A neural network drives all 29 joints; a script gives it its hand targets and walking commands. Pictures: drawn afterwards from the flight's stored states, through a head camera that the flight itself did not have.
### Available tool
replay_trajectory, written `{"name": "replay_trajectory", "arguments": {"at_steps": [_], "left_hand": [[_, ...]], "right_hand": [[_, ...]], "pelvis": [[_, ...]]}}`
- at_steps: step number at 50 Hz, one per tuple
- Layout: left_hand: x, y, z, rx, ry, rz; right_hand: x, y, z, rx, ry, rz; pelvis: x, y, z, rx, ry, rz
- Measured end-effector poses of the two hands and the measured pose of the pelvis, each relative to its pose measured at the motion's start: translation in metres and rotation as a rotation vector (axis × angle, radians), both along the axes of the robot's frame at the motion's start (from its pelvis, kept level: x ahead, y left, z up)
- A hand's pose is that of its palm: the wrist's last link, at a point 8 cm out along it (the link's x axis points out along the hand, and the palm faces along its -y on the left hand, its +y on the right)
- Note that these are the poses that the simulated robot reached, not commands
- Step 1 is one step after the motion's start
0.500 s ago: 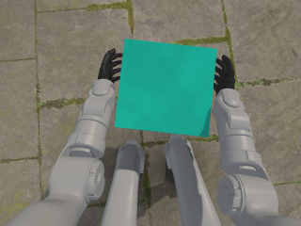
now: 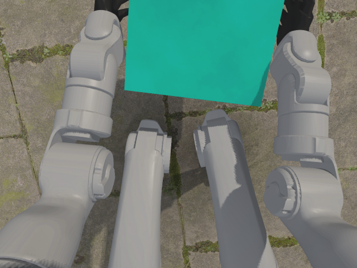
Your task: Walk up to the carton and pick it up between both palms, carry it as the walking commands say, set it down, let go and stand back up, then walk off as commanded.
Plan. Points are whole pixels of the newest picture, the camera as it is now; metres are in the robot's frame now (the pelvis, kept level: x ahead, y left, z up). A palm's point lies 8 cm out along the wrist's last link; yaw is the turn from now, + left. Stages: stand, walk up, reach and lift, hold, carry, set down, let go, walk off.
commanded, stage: set down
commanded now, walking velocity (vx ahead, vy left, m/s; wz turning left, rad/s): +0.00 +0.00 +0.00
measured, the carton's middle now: (195, 40) +0.49 -0.06 -0.19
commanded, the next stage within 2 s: none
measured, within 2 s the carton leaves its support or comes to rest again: rests again in 1.08 s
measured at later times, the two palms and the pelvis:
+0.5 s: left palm (128, 12) +0.57 +0.07 -0.22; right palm (275, 24) +0.51 -0.22 -0.21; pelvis +0.01 +0.00 -0.06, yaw -1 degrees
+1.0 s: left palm (129, 15) +0.58 +0.08 -0.26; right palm (266, 24) +0.52 -0.22 -0.25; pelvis +0.03 +0.00 -0.09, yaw +0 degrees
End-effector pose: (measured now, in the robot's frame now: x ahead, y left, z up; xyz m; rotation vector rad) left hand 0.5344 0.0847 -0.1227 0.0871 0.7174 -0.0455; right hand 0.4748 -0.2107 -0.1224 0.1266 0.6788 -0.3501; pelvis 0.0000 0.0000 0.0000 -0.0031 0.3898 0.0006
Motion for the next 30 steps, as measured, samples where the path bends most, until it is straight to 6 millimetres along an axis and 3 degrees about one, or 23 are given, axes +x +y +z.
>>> {"name": "replay_trajectory", "arguments": {"at_steps": [8, 22, 30], "left_hand": [[0.020, -0.006, -0.013, -0.002, 0.001, -0.015], [0.033, -0.010, -0.087, 0.006, 0.019, -0.037], [0.040, -0.015, -0.109, 0.003, 0.027, -0.039]], "right_hand": [[0.017, -0.005, -0.012, -0.015, 0.003, 0.003], [0.031, -0.009, -0.079, -0.032, 0.025, 0.006], [0.042, -0.015, -0.096, -0.035, 0.032, 0.008]], "pelvis": [[-0.008, 0.000, -0.009, -0.013, 0.034, 0.001], [0.007, -0.004, -0.053, -0.014, 0.104, -0.003], [0.020, -0.006, -0.068, -0.016, 0.106, 0.000]]}}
